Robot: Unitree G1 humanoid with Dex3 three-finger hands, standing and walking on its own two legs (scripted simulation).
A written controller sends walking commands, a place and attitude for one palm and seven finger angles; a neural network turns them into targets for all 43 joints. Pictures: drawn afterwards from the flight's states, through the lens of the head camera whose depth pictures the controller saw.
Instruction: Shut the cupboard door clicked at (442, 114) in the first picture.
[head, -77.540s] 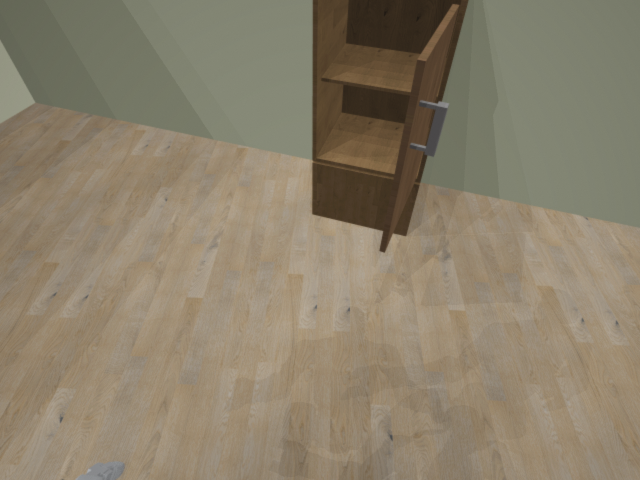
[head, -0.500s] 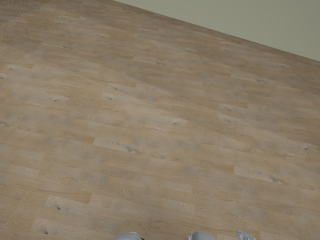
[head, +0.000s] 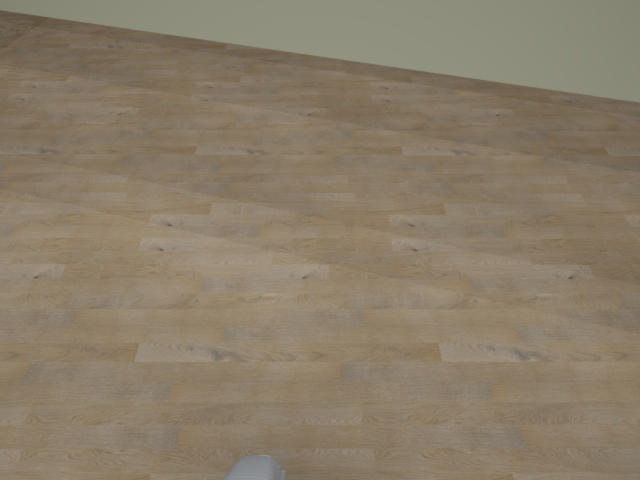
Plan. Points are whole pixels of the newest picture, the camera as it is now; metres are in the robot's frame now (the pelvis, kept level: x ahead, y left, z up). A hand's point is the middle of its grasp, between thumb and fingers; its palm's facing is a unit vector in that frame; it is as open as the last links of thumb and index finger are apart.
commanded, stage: turn to face it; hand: left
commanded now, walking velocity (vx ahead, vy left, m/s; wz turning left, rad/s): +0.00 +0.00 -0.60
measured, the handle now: out of the picture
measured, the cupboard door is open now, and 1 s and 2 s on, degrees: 11 11 11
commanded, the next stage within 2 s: none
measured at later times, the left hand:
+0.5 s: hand (186, 428) +0.20 +0.22 -0.15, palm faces -0.28 -0.92 -0.26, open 7.3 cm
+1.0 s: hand (229, 404) +0.24 +0.17 -0.17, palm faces -0.54 -0.82 -0.20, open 7.3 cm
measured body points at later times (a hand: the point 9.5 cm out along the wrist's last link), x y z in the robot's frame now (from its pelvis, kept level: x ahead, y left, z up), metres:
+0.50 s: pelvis +0.03 +0.03 +0.00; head +0.07 +0.03 +0.45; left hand +0.21 +0.27 -0.13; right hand +0.01 -0.23 -0.14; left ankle +0.06 +0.16 -0.74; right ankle -0.01 -0.09 -0.71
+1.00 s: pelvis +0.05 +0.04 +0.00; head +0.10 +0.04 +0.44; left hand +0.27 +0.21 -0.16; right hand -0.04 -0.20 -0.13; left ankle +0.13 +0.13 -0.74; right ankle -0.04 -0.05 -0.68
